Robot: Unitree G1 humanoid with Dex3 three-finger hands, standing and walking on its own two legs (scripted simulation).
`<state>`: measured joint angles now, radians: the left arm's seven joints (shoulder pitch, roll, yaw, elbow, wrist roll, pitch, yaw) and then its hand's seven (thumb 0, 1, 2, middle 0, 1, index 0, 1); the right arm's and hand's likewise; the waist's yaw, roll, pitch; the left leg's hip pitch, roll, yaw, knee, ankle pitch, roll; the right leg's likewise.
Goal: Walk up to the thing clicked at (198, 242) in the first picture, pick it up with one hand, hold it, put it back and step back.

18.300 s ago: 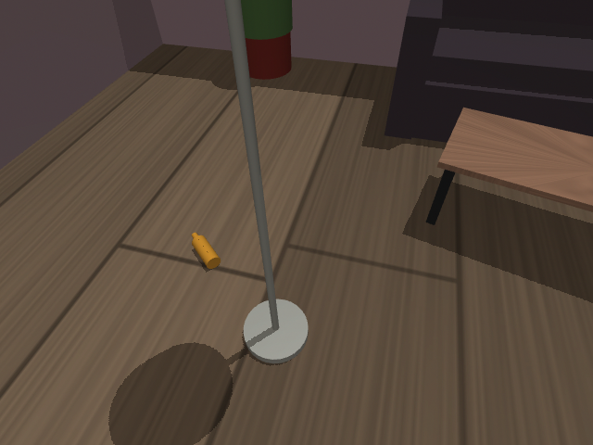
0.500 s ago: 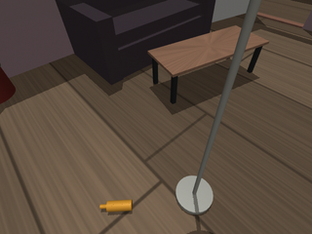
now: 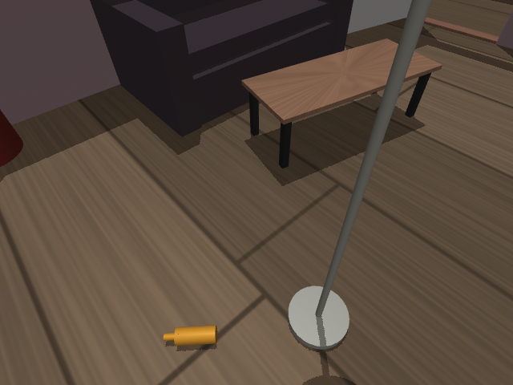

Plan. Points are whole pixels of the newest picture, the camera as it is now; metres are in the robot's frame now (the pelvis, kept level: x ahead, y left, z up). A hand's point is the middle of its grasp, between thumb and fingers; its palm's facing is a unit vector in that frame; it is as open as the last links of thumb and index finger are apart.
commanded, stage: rise first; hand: left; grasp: from above
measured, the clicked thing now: (190, 335) +0.46 +0.28 -0.75
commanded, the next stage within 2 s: none
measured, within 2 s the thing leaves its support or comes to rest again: neither
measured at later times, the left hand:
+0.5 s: hand out of the picture +0.14 +0.26 -0.19, palm faces -0.07 -0.92 -0.39, open 12.1 cm
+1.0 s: hand out of the picture +0.13 +0.27 -0.23, palm faces -0.17 -0.87 -0.47, open 14.1 cm
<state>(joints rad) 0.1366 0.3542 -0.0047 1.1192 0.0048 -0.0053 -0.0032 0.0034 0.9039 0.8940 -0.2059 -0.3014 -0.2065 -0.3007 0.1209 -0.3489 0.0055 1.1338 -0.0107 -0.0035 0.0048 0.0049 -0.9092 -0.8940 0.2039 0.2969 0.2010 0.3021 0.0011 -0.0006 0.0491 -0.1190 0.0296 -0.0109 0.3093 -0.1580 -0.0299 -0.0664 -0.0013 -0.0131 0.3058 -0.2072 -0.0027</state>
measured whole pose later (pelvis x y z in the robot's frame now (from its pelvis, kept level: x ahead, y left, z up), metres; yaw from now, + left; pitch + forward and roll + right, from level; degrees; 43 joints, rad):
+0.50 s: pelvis -0.01 +0.01 -0.04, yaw -1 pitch +10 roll +0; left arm 0.05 0.31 0.13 0.85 0.15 0.15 0.00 0.00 -0.11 0.96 -0.06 -1.03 -0.09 -1.00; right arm 0.26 -0.24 -0.02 0.67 0.03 -0.04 -0.01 0.01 -0.90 -0.89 0.20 0.30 0.20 0.30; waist -0.03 0.00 -0.05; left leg -0.57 0.03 -0.01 0.75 -0.35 -0.02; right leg -0.52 -0.01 0.00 0.74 -0.39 0.01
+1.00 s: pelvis +0.00 +0.02 -0.10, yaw +0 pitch +18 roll -2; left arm 0.29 0.32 0.10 0.37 0.24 0.29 0.01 -0.01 -0.53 0.97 -0.07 -1.08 -0.08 -1.07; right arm 0.20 -0.23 -0.02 0.53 0.00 -0.13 -0.03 0.01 -0.90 -0.89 0.20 0.30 0.20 0.30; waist -0.03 0.01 -0.14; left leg -0.95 0.03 -0.04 1.16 -0.53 -0.01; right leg -0.86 0.00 -0.03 1.12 -0.57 0.02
